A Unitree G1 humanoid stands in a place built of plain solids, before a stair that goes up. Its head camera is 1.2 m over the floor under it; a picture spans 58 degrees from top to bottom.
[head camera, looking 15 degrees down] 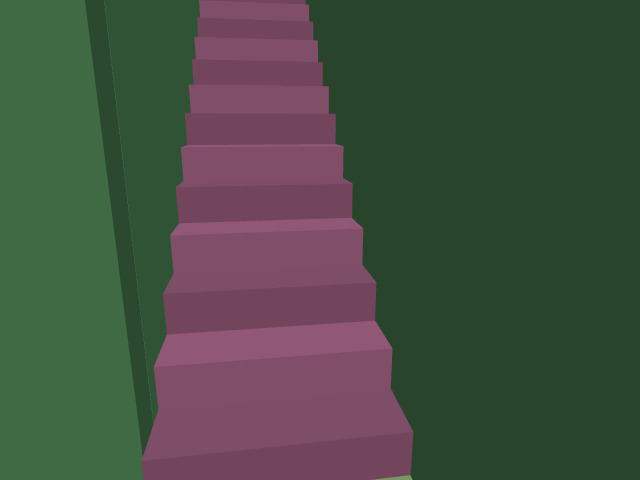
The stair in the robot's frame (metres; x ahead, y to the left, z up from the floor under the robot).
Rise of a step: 0.18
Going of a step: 0.25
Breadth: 0.89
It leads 9 degrees to the left of straight ahead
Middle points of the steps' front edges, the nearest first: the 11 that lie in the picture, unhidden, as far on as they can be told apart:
1.20 0.12 0.18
1.44 0.16 0.36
1.69 0.19 0.54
1.94 0.23 0.72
2.19 0.27 0.90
2.44 0.31 1.08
2.68 0.34 1.26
2.93 0.38 1.44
3.18 0.42 1.62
3.43 0.46 1.80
3.67 0.49 1.98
